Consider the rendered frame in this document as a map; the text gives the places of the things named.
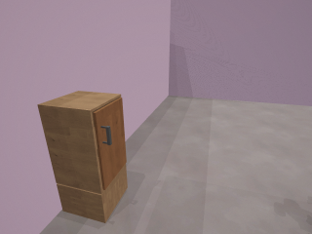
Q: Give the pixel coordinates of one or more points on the handle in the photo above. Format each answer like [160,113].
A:
[108,135]

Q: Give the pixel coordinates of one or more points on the cupboard door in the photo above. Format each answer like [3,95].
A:
[112,158]

